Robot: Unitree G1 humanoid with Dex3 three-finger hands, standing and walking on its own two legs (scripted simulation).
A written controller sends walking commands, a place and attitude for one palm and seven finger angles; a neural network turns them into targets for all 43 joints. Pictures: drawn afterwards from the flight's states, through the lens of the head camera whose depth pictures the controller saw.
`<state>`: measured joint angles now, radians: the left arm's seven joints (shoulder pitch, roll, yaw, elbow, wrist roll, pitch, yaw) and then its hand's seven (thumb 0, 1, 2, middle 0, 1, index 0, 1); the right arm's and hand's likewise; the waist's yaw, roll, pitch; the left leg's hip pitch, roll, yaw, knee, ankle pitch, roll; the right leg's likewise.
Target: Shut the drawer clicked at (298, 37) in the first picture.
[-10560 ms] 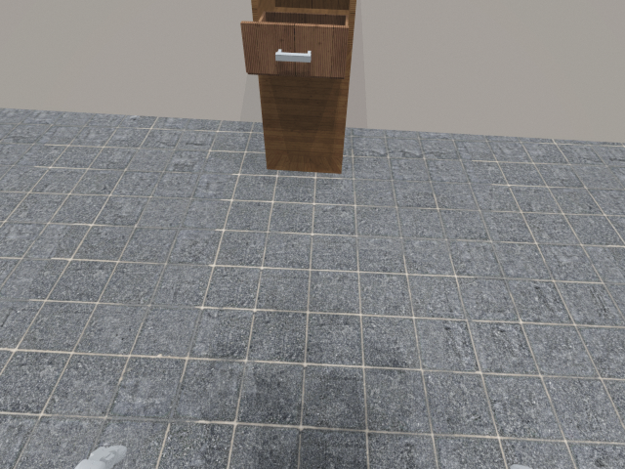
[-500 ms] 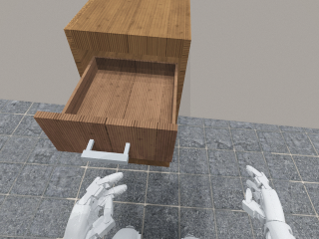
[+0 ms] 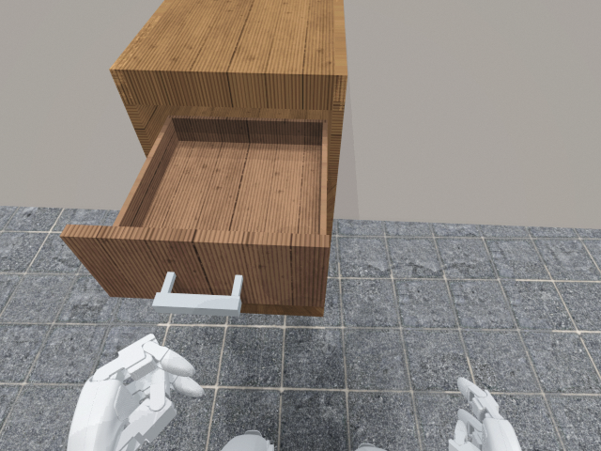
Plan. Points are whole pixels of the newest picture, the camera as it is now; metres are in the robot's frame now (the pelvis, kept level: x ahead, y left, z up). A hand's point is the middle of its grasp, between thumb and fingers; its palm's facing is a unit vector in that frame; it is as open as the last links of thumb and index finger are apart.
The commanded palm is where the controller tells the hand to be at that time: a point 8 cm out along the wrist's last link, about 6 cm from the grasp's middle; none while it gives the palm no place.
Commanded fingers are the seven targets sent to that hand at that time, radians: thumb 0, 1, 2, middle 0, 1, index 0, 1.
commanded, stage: raise the hand and make a fist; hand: left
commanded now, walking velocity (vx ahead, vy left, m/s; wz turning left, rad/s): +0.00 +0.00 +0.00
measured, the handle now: (201, 292) +0.32 +0.16 +0.03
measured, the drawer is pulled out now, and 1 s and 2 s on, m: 0.30 0.30 0.30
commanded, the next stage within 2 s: bring the fist close to the handle in 0.98 s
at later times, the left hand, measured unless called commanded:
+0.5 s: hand (185, 408) +0.15 +0.12 +0.12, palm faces -0.03 -1.00 -0.01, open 3.2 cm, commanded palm +0.11 +0.18 +0.12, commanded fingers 0.00 0.90 0.90 -1.40 -1.60 -1.40 -1.60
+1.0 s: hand (163, 401) +0.16 +0.14 +0.12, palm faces +0.04 -1.00 -0.04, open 3.3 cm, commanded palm +0.11 +0.18 +0.13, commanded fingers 0.00 0.90 0.90 -1.40 -1.60 -1.40 -1.60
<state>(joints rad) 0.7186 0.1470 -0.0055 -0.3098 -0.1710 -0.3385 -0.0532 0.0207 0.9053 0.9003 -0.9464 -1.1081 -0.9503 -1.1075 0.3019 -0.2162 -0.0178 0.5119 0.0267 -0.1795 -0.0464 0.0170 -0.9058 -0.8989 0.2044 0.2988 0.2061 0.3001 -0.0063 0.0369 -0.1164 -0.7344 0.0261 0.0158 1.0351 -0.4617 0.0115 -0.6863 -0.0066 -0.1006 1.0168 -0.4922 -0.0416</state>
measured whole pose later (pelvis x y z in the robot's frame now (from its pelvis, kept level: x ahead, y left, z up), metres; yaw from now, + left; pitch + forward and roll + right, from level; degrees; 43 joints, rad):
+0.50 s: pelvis +0.01 +0.01 +0.01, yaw +1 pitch +7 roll -2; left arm 0.83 0.14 -0.14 -0.52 -0.11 -0.26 -0.10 0.02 0.91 0.90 -1.37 -1.57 -1.38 -1.57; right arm 0.24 -0.20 0.03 0.41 0.03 -0.17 -0.02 0.01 -0.91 -0.90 0.20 0.30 0.21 0.30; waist 0.02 0.06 -0.12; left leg -0.64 0.01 0.01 1.00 -0.47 0.03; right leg -0.58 -0.02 -0.11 0.96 -0.50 -0.02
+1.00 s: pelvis +0.02 +0.01 +0.01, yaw +0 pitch +6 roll -1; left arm 0.85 0.16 -0.05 -0.52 -0.17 -0.26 -0.08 0.02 0.90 0.90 -1.40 -1.60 -1.40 -1.60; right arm 0.27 -0.21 0.00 0.44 0.05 -0.19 -0.04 0.02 -0.91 -0.90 0.20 0.30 0.20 0.30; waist 0.01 0.06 -0.12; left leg -0.61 0.02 0.01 0.97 -0.47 0.02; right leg -0.55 -0.01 -0.11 0.93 -0.49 -0.03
